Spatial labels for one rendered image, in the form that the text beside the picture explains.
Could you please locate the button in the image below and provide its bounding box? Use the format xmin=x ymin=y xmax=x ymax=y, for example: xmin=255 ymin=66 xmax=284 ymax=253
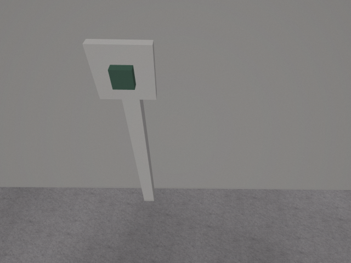
xmin=108 ymin=65 xmax=136 ymax=90

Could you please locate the panel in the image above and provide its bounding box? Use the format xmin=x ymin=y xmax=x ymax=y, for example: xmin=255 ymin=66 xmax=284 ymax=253
xmin=83 ymin=39 xmax=157 ymax=201

